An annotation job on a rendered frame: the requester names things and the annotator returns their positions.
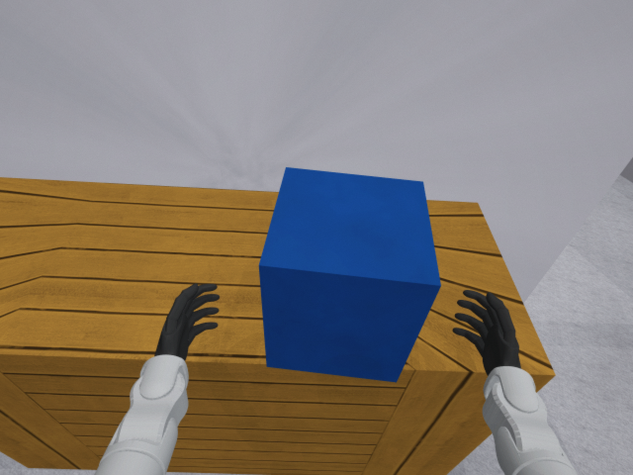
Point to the robot right forearm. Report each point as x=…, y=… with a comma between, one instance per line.
x=517, y=418

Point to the carton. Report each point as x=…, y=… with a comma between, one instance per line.
x=348, y=274

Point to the left robot hand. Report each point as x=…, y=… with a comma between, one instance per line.
x=179, y=331

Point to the pedestal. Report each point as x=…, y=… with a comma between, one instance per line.
x=89, y=272

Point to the robot left forearm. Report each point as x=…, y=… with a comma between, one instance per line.
x=145, y=439

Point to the right robot hand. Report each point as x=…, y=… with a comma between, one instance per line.
x=496, y=343

